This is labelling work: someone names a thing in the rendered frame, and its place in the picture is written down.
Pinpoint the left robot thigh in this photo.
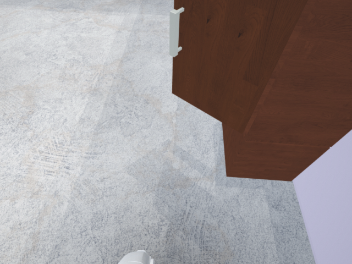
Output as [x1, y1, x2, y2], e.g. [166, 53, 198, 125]
[118, 251, 154, 264]

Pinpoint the cupboard door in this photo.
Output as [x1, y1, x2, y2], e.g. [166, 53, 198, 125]
[172, 0, 308, 134]

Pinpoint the handle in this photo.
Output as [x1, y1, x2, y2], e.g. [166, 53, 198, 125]
[169, 7, 184, 57]

